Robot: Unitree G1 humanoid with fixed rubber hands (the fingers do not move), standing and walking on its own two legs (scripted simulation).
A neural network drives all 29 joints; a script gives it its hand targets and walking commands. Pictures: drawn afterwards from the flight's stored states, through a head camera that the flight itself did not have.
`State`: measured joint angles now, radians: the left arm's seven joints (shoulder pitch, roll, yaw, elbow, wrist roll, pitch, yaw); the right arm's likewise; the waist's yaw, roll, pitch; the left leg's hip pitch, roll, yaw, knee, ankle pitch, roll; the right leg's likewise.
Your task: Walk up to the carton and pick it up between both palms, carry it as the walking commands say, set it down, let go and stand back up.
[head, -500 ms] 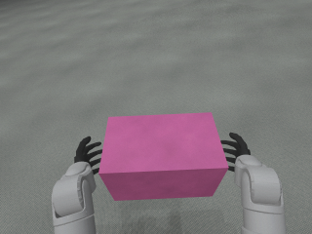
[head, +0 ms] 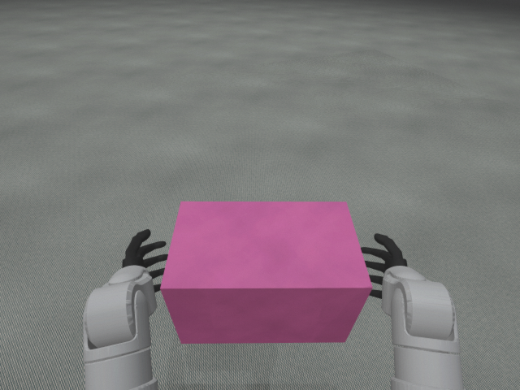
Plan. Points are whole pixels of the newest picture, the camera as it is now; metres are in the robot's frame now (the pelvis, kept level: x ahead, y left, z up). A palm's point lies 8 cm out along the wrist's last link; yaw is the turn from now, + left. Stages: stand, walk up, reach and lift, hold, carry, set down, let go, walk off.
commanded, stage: carry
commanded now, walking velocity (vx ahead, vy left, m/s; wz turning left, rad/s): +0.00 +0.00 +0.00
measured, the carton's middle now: (263, 272) +0.34 +0.02 +0.01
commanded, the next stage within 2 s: hold in 1.52 s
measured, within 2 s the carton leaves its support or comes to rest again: neither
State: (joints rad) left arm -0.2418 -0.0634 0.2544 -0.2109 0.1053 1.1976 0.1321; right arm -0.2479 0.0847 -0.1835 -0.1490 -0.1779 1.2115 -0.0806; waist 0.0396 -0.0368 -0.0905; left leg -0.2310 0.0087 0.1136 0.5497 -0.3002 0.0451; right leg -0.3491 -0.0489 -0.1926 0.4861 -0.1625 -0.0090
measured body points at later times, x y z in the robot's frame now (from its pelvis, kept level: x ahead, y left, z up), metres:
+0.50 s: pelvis +0.02 +0.00 +0.00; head +0.02 +0.00 +0.45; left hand +0.31 +0.19 +0.08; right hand +0.31 -0.18 +0.08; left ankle +0.00 +0.09 -0.73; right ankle +0.10 -0.10 -0.73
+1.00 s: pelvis +0.02 -0.01 +0.00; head +0.01 -0.01 +0.45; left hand +0.30 +0.18 +0.08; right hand +0.31 -0.19 +0.07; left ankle +0.00 +0.09 -0.73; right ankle +0.10 -0.10 -0.73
